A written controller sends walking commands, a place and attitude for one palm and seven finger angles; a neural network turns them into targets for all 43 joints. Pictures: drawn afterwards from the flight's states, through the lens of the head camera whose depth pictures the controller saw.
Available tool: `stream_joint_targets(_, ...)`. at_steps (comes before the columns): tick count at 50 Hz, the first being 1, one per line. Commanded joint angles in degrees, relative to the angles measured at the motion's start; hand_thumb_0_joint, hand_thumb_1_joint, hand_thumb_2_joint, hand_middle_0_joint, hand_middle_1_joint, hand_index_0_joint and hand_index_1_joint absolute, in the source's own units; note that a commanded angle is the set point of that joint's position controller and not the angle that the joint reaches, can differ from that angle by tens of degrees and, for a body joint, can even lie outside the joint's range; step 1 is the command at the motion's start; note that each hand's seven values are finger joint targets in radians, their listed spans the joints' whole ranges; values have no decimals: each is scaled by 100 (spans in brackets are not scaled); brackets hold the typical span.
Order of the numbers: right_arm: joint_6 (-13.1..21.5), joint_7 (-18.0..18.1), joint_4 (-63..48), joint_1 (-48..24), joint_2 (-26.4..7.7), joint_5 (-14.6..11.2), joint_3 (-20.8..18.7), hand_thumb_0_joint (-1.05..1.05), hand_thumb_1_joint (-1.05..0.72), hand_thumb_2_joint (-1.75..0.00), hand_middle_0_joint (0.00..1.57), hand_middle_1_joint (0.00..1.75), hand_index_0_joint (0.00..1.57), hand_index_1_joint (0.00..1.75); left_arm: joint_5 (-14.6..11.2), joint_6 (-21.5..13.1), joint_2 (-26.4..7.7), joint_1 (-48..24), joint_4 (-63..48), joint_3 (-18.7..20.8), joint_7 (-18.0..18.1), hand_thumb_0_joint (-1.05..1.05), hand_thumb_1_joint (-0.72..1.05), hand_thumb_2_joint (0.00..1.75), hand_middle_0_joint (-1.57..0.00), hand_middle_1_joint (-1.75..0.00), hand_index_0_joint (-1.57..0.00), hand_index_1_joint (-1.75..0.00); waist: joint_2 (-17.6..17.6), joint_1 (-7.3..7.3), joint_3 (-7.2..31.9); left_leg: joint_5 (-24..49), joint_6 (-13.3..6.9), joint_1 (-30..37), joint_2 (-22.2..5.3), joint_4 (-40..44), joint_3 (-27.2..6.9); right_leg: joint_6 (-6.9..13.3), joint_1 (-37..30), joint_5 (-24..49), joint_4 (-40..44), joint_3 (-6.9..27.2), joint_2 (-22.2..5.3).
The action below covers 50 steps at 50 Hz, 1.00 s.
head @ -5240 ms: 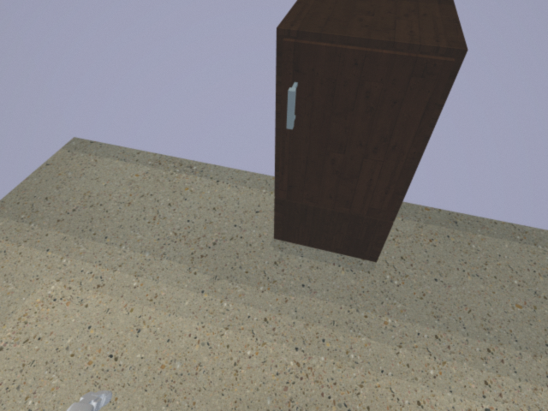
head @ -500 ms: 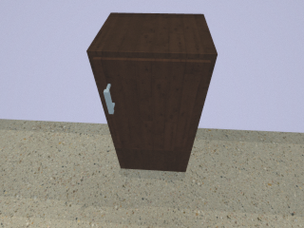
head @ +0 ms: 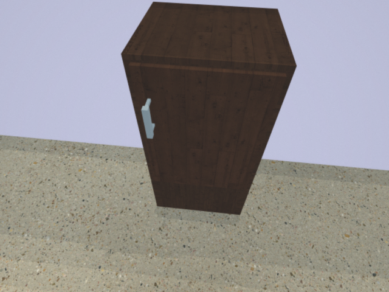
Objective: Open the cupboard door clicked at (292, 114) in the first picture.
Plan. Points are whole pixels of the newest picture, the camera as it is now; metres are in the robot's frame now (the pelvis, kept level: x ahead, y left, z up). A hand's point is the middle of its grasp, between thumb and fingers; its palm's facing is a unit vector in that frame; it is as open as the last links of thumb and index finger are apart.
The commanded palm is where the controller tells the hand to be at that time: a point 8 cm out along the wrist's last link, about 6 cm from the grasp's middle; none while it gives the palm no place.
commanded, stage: look again from close up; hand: left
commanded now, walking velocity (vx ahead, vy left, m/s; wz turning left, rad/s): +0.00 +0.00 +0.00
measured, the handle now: (149, 118) +0.60 +0.20 -0.04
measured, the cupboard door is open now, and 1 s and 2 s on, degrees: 0 0 0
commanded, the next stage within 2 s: shuffle to correct the standing spot in 0.40 s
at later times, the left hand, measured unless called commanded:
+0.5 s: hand out of the picture -0.03 +0.24 -0.18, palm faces +0.01 -0.98 -0.20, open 7.4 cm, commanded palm none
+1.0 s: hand out of the picture -0.04 +0.18 -0.20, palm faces +0.07 -0.99 -0.11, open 7.4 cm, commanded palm none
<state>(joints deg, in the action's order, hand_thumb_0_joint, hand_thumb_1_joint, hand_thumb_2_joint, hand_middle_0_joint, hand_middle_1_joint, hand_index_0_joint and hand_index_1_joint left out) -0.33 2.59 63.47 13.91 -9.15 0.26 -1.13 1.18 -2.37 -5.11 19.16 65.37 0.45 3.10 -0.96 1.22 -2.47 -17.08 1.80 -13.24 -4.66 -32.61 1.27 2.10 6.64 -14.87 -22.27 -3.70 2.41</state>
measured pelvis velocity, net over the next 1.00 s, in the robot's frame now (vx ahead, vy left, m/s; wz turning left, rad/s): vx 0.04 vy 0.03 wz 0.00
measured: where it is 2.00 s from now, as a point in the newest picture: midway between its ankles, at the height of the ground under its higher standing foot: outside the picture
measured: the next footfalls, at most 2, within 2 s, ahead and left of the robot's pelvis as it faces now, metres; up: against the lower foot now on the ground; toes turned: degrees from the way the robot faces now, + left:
right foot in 1.22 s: +0.15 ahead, -0.12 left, +0.00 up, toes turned -5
left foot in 1.54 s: +0.07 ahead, +0.12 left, +0.00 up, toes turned +3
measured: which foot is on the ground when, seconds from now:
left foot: down 0.00-1.00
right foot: down 0.00-0.98, up 1.00-1.00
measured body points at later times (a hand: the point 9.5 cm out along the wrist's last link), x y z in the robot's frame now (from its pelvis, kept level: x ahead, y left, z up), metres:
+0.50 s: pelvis -0.03 +0.06 +0.00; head -0.03 +0.07 +0.45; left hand -0.03 +0.30 -0.16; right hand -0.02 -0.17 -0.16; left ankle -0.01 +0.13 -0.74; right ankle -0.03 -0.09 -0.74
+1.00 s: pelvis +0.04 +0.03 -0.02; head +0.05 +0.06 +0.43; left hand -0.04 +0.23 -0.19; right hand +0.05 -0.20 -0.16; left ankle +0.04 +0.11 -0.74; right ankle -0.03 -0.09 -0.74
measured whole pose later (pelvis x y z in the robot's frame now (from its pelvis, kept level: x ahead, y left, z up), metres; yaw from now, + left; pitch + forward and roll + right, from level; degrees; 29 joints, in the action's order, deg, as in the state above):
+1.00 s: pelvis +0.04 +0.03 -0.02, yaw +0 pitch +1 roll -1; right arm 3.2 0.9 60.6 17.7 -8.0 1.1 -0.9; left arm 1.5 -1.4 -7.3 26.1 64.0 1.1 0.9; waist 2.9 1.0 0.2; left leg -18.2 -3.2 -17.7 -0.8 -36.6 6.8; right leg 0.9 11.9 -24.9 -37.7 -3.1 -0.9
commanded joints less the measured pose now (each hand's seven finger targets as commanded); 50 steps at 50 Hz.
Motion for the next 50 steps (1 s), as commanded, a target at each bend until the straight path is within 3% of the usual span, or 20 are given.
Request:
stream_joint_targets(1,181,-50,-558,522,-76,-15,-22,0,-90,-90,20,30,20,30,35,-35,-936,509,-314,106,77,0,90,90,-20,-30,-20,-30,656,-251,772,145,-181,-50,220,144,116,214,-409,4731,-509,552,-1291)
stream_joint_targets(4,271,-48,-545,665,-499,62,-40,0,-90,-90,20,30,20,30,-8,90,-665,359,-490,69,23,0,90,90,-20,-30,-20,-30,-109,-155,532,1944,-397,184,-378,599,-479,-6,378,1033,-600,377,-733)
stream_joint_targets(5,241,-32,-608,554,-567,84,-38,0,-90,-90,20,30,20,30,5,122,-615,396,-521,70,18,0,90,90,-20,-30,-20,-30,-53,-98,163,1560,-493,-92,-432,671,-528,-2,561,396,-383,405,-644)
stream_joint_targets(7,224,-36,-639,419,-494,73,-8,0,-90,-90,20,30,20,30,27,158,-708,302,-510,59,-36,0,90,90,-20,-30,-20,-30,-438,-80,-217,1100,-495,-364,-281,896,-628,12,699,101,-403,447,-628)
stream_joint_targets(9,208,-54,-706,376,-541,70,-5,0,-90,-90,20,30,20,30,35,189,-772,329,-538,42,-59,0,90,90,-20,-30,-20,-30,-328,-56,-428,405,-515,-574,-275,1149,-722,-15,754,-180,-355,442,-604)
stream_joint_targets(12,198,-72,-764,385,-681,83,-39,0,-90,-90,20,30,20,30,39,218,-797,270,-598,32,-97,0,90,90,-20,-30,-20,-30,-121,-65,-488,-649,-548,-777,-291,1578,-914,-41,753,-250,-416,381,-565)
stream_joint_targets(13,202,-74,-761,403,-692,84,-44,0,-90,-90,20,30,20,30,51,227,-811,263,-623,29,-104,0,90,90,-20,-30,-20,-30,-310,-55,-408,-736,-569,-783,-306,1670,-949,-55,682,-227,-482,311,-561)
stream_joint_targets(16,212,-83,-769,400,-770,77,-50,0,-90,-90,20,30,20,30,47,237,-862,268,-671,29,-127,0,90,90,-20,-30,-20,-30,-138,-34,-261,-987,-604,-766,-350,1835,-1067,-67,643,-193,-520,284,-568)
stream_joint_targets(25,253,-85,-603,532,-733,56,-14,0,-90,-90,20,30,20,30,24,192,-904,304,-625,13,-138,0,90,90,-20,-30,-20,-30,-50,-58,13,-271,-561,-344,-283,1725,-875,-69,643,102,-303,412,-707)
stream_joint_targets(29,172,-84,-483,699,-834,83,-65,0,-90,-90,20,30,20,30,82,241,-809,344,-604,14,-187,0,90,90,-20,-30,-20,-30,-147,-126,-221,-1771,-721,-397,-532,2045,-1225,-41,1012,-799,-710,130,-484)
stream_joint_targets(33,148,-89,-479,671,-856,95,-113,0,-90,-90,20,30,20,30,103,227,-722,523,-594,45,-260,0,90,90,-20,-30,-20,-30,-159,-59,-417,-2022,-892,-609,-658,1918,-1287,15,1075,-815,-762,95,-428)
stream_joint_targets(38,209,-114,-522,584,-602,91,-85,0,-90,-90,20,30,20,30,60,116,-816,849,-516,116,-260,0,90,90,-20,-30,-20,-30,162,13,-414,-1493,-691,-1073,-159,1003,-600,235,681,-1247,-195,810,-738)
stream_joint_targets(40,248,-151,-602,466,-362,85,-37,0,-90,-90,20,30,20,30,42,80,-1017,1057,-430,172,-220,0,90,90,-20,-30,-20,-30,997,75,-473,-970,-510,-1581,333,-103,124,504,340,-1551,323,1580,-1228)
stream_joint_targets(42,280,-193,-717,252,-211,105,-22,0,-90,-90,20,30,20,30,21,13,-1124,1309,-338,237,-162,0,90,90,-20,-30,-20,-30,1340,113,-445,-833,-437,-1943,415,-1135,441,841,129,-1010,744,2229,-1801)
stream_joint_targets(44,323,-207,-795,85,-152,90,-7,0,-90,-90,20,30,20,30,62,-32,-1063,1313,-328,238,-132,0,90,90,-20,-30,-20,-30,937,78,-451,-1080,-436,-2024,299,-1301,376,1031,0,80,588,2119,-1911)
stream_joint_targets(45,353,-214,-750,163,-85,78,2,0,-90,-90,20,30,20,30,78,-37,-1050,1186,-331,233,-134,0,90,90,-20,-30,-20,-30,773,-14,-391,-1012,-435,-1683,286,-886,410,990,119,507,336,1788,-1827)
stream_joint_targets(47,413,-195,-447,851,-70,62,22,0,-90,-90,20,30,20,30,34,0,-944,828,-361,187,-162,0,90,90,-20,-30,-20,-30,498,-345,-119,-77,-438,27,355,445,474,573,1018,580,-462,914,-1216)
stream_joint_targets(48,456,-148,-198,1483,-424,79,-68,0,-90,-90,20,30,20,30,14,4,-718,771,-404,155,-188,0,90,90,-20,-30,-20,-30,-448,-548,78,493,-710,1050,-300,840,-539,264,1853,293,-1546,389,-675)
stream_joint_targets(49,458,-52,-32,2181,-929,134,-186,0,-90,-90,20,30,20,30,-3,-5,-537,567,-578,114,-218,0,90,90,-20,-30,-20,-30,-1498,-736,272,1355,-1300,1884,-1633,1461,-2216,-54,3020,-1092,-2959,-241,-202)
stream_joint_targets(50,388,1,-4,2305,-996,135,-185,0,-90,-90,20,30,20,30,39,-4,-659,223,-751,124,-218,0,90,90,-20,-30,-20,-30,-971,-774,162,2218,-1767,1911,-2133,1553,-2510,13,3414,-1782,-3938,139,-365)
